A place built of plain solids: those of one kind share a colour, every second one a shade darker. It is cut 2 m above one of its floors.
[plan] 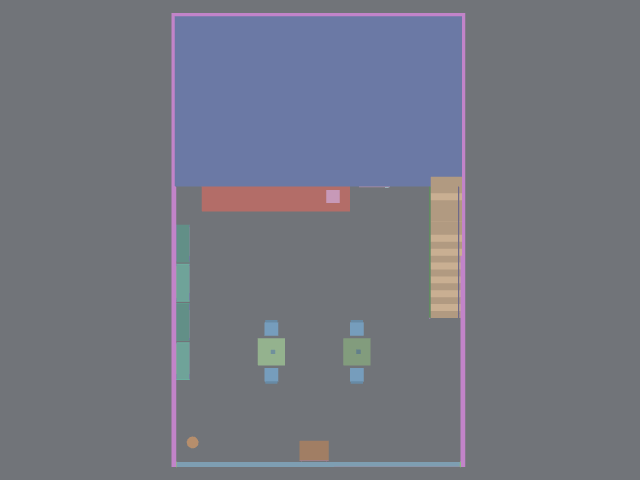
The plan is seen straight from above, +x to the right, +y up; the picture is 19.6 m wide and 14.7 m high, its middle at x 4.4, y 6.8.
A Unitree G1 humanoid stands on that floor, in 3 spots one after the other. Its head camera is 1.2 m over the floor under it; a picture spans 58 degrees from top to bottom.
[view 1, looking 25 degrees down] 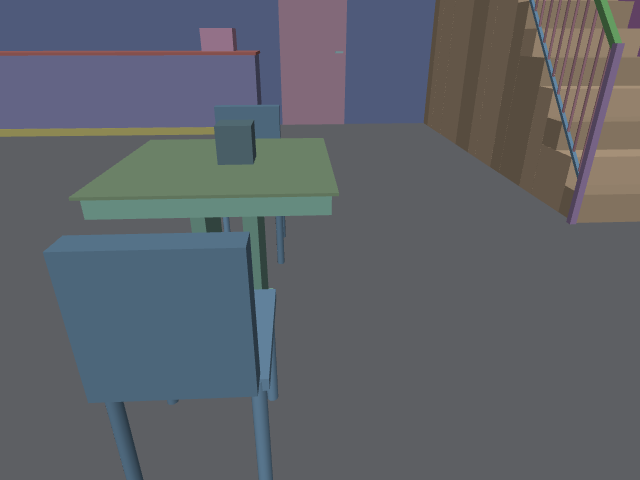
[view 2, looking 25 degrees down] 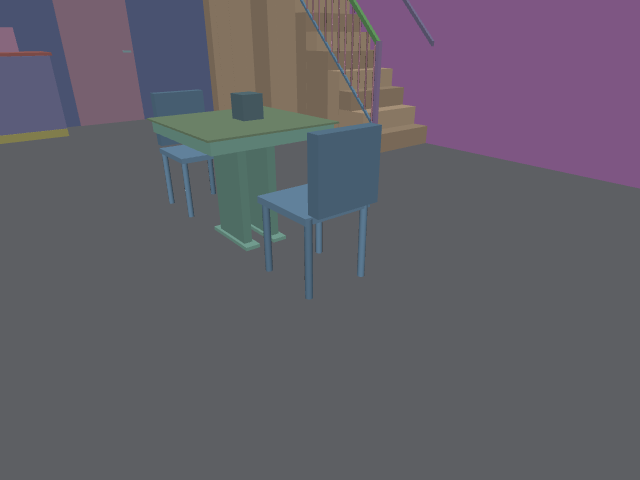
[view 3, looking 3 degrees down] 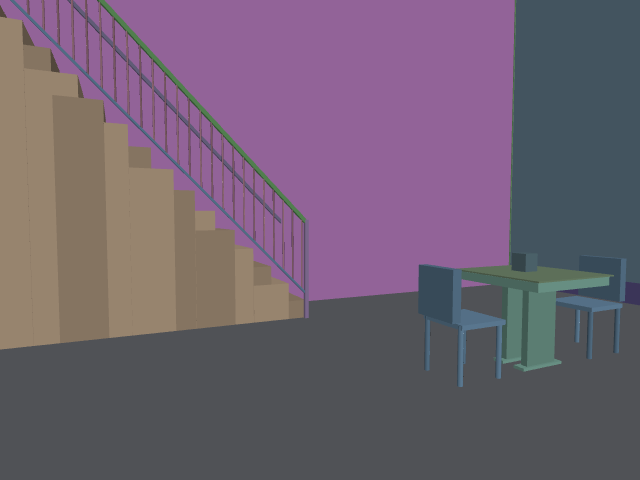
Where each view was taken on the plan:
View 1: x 5.82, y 1.65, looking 87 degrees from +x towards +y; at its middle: ground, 2.84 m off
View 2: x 4.22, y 1.00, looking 51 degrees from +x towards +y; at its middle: side_chair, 2.60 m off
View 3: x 3.05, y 6.43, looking -25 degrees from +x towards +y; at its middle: wall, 6.24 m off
